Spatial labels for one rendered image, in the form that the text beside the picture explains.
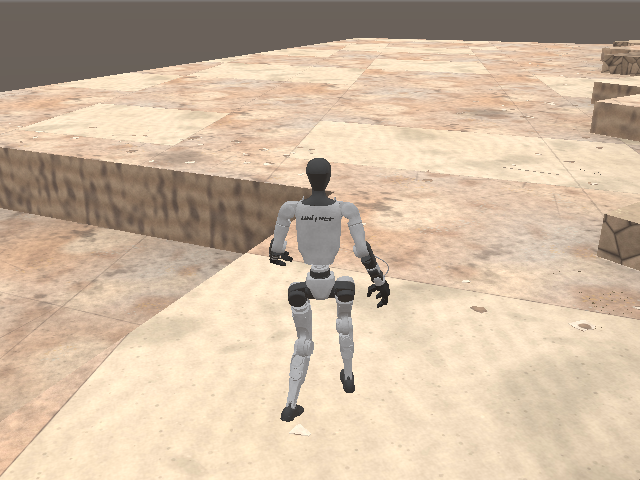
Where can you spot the left robot forearm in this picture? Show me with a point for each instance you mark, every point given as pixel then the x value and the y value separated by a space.
pixel 273 255

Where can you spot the robot right upper arm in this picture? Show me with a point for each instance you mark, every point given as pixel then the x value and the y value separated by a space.
pixel 351 212

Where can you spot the robot left hand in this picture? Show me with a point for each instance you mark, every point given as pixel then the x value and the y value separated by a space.
pixel 284 256

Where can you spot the robot right thigh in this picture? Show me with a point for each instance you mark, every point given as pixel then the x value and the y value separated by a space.
pixel 344 295

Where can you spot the robot left shin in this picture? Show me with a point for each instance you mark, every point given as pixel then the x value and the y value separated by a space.
pixel 298 370

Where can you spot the robot right hand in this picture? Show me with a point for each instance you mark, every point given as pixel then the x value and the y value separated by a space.
pixel 384 293

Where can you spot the robot left upper arm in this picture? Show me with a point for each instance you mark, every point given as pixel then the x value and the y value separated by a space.
pixel 286 212

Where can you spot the right robot forearm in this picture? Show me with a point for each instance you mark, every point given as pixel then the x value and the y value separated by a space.
pixel 372 267

